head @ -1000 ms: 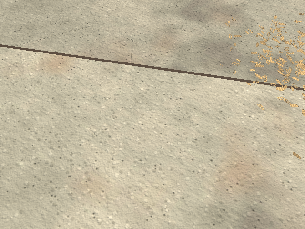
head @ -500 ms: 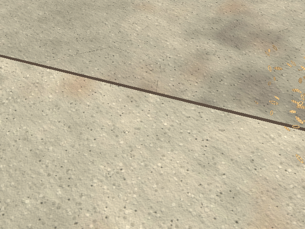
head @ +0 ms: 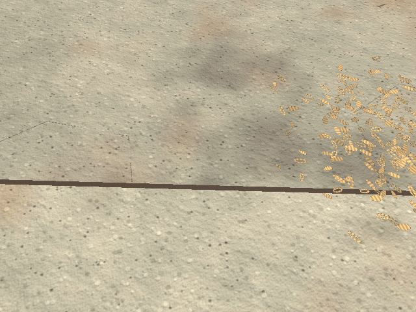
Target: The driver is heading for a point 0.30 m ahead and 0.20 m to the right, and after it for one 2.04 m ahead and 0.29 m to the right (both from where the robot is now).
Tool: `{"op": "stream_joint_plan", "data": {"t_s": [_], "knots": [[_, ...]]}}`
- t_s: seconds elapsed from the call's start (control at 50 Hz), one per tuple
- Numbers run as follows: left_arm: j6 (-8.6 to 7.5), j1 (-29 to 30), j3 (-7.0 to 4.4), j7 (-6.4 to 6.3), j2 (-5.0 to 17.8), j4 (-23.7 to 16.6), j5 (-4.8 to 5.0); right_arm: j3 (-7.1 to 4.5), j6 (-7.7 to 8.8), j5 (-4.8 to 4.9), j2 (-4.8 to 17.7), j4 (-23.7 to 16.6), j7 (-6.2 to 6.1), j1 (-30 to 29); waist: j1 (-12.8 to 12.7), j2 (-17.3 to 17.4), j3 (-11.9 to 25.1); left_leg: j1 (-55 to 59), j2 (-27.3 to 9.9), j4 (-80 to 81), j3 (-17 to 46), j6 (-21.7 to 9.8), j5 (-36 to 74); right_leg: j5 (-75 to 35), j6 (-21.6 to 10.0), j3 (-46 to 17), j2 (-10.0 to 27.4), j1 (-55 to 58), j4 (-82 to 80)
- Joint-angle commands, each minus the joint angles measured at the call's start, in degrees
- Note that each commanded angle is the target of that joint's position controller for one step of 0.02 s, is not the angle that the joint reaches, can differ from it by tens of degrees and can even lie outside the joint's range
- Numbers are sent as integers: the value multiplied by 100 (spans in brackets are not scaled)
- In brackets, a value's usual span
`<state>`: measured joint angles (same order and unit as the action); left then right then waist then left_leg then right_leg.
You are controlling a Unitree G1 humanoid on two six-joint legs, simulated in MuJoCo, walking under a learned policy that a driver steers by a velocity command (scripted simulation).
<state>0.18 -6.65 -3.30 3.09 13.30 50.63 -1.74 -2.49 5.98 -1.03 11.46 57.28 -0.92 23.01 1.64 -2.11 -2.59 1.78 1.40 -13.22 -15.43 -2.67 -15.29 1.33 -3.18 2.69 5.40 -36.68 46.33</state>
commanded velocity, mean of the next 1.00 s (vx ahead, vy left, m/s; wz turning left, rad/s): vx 0.47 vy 0.00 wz -0.37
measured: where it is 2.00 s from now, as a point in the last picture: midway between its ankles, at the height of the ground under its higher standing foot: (258, 257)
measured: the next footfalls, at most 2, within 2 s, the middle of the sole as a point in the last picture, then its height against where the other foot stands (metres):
right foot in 0.16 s outside the picture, level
left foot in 0.70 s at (219, 276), level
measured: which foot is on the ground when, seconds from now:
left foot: down 0.00-0.18, up 0.20-0.68, down 0.70-1.00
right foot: up 0.00-0.14, down 0.16-0.72, up 0.74-1.00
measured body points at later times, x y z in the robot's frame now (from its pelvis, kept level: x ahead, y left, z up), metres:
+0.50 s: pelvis +0.26 -0.06 +0.00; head +0.29 -0.08 +0.45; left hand +0.34 +0.21 -0.12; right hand +0.36 -0.35 -0.12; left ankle +0.45 +0.08 -0.68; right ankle +0.20 -0.09 -0.74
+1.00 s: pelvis +0.53 -0.09 +0.01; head +0.57 -0.09 +0.45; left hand +0.73 +0.10 -0.13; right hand +0.45 -0.34 -0.13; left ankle +0.56 -0.02 -0.74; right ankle +0.55 -0.25 -0.68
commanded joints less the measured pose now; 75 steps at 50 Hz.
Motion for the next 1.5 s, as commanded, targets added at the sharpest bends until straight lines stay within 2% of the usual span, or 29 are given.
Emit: {"op": "stream_joint_plan", "data": {"t_s": [0.02,0.1,0.16,0.18,0.2,0.22,0.26,0.32,0.42,0.6,0.66,0.7,0.72,0.74,0.76,0.78,0.82,0.88,0.96,1.14,1.16,1.18,1.2,1.22,1.28,1.34,1.4,1.42,1.5], "knots": [[-68,711,56,58,101,-552,-24,-147,43,-8,786,-194,-51,160,43,572,-394,-103,-1672,435,346,-470,2595,-53,-141,352,-105,30,-622],[-73,556,-10,31,252,-602,-52,-206,-97,-36,990,-146,-112,177,-144,745,-167,514,-1779,-571,-6,-376,5033,901,-539,707,-571,656,-966],[-171,-1206,-243,-107,624,-97,-89,-269,-260,-16,1195,-258,-72,16,-915,536,837,-108,-1682,-3470,-155,-202,5056,1218,-1013,583,-1076,2864,-1730],[-182,-1800,-445,-200,1269,-6,-163,-188,-244,56,851,-520,-30,56,-1065,-246,1427,-1866,-1323,-5401,-152,53,2495,1995,-1492,-1290,235,4483,-1992],[-120,-1490,-540,-209,1750,-149,-11,-183,-166,59,659,-963,73,-166,-700,-1088,1684,-3914,14,-7092,719,354,-1651,1597,-2248,-4440,1455,5366,-2922],[-57,-1495,-501,-242,1613,-126,85,-214,-102,2,931,-1109,98,-885,-845,-97,1204,-4518,-346,-7068,1625,291,-1165,1217,-2087,-3899,1347,5079,-3133],[-110,-940,-355,-304,1030,-118,121,-170,0,60,789,-1033,95,-800,-341,416,225,-4150,-796,-6033,1664,234,-342,65,-1606,-2585,909,3696,-3233],[-286,-723,-244,-332,779,-176,196,-167,-285,-184,717,-1003,121,-581,13,288,282,-3371,-890,-5318,1678,438,-233,-994,-1385,-1820,331,2951,-3311],[-370,-1351,-284,-294,1014,-107,183,-134,-446,-156,684,-1396,171,-1533,-248,49,45,-3952,-838,-4179,1531,649,599,-853,-1230,-1791,91,2904,-3510],[-398,-2188,-173,-392,918,115,90,5,-312,-75,652,-1885,287,-2843,-765,-171,-102,-3965,-445,-2222,1343,278,1507,-1880,-904,-1764,269,4093,-3228],[-435,-1888,-186,-440,1102,97,65,-61,-246,-56,853,-1765,245,-2211,-346,-271,-4,-2841,-169,-1731,1312,-46,950,-3102,-667,-1672,375,4070,-2757],[-462,-1721,-187,-398,1171,112,51,-187,-166,-52,1092,-1318,117,-738,347,-58,739,-1027,-12,-1288,1269,-305,900,-3717,-490,-1336,34,3770,-1067],[-496,-1777,-99,-369,877,-37,81,-277,-126,-175,1457,-1197,25,190,648,438,1458,358,-1145,-1251,2501,-583,235,-2057,-404,-1138,-277,2823,507],[-480,-2600,-40,-334,424,-38,290,-432,-167,-231,2021,-1085,60,394,254,1937,2008,1566,-2560,-618,5343,-1432,-12,2328,-142,-658,-1414,997,2435],[-458,-2301,-86,-369,863,47,78,-331,-237,-48,1495,-1121,135,-73,122,992,1438,985,-2388,-218,5745,-1329,-549,2577,-247,-1080,-1101,424,2871],[-452,-1830,-101,-335,858,-35,65,-240,-237,7,1118,-1223,154,-637,-15,518,629,145,-2193,-160,4717,-1229,-533,2060,-238,-1053,-822,338,2761],[-415,-1414,-55,-276,687,-133,32,-124,-168,-28,768,-1146,147,-903,-156,390,110,-706,-1697,29,3505,-994,1114,1708,-166,-891,-520,543,2257],[-261,-1630,-5,-252,480,-41,-36,-55,-4,38,695,-845,158,-605,-360,612,280,-1008,-1462,-117,2470,-955,4358,1770,83,-683,-542,1061,1863],[-199,-1157,86,-239,320,-127,-7,-30,-30,43,822,-660,141,-567,-396,782,344,-992,-1169,-142,1719,-874,5262,1227,283,-313,-475,978,692],[-265,-649,195,-409,287,33,28,27,-260,87,788,-295,38,-399,-249,700,293,-837,-1211,-926,1821,-552,3921,297,48,-107,-524,2250,-1914],[-332,-832,179,-439,387,129,-10,42,-266,75,738,-250,24,-303,-313,406,330,-981,-1059,-1222,1836,-349,3247,-529,-10,-364,-339,2775,-2508],[-402,-1150,106,-476,756,208,-47,74,-253,34,650,-297,6,-91,-260,-70,679,-1327,-806,-1684,1701,-158,1918,-2511,-123,-1052,445,3559,-2315],[-346,-1091,106,-481,840,245,46,181,-337,138,169,-91,-8,723,65,-891,1121,-1507,-293,-2128,1427,-28,-757,-3867,-889,-1803,1313,3902,-2141],[-279,-1089,168,-461,531,244,149,133,-484,132,413,55,-77,596,-171,-744,1155,-1517,-119,-2399,1448,-8,-1652,-3039,-1262,-2130,1422,3616,-2375],[-201,-582,264,-521,376,253,54,90,-677,51,440,-23,-66,-188,-78,-528,465,-1622,-145,-2426,1620,89,-1520,-1018,-980,-1853,983,2742,-3048],[-143,-199,260,-553,398,321,127,179,-733,24,180,275,-75,93,191,-382,471,-827,-156,-1434,1501,210,-277,229,-451,-1278,457,2265,-3160],[-74,-330,212,-517,418,476,211,198,-694,-55,383,293,-81,-186,-7,-179,45,-924,-509,-705,1863,195,150,2088,-25,-1182,112,1953,-3355],[-50,-394,185,-501,400,529,211,182,-671,-25,461,352,-74,-257,-103,162,-291,-1433,-511,-722,1887,164,-61,1858,-12,-1060,-8,2139,-3342],[-113,-696,170,-493,327,825,143,219,-549,31,341,462,-119,-300,-183,417,-8,-1440,-645,-467,1991,116,304,465,-107,-918,-31,2872,-2843]]}}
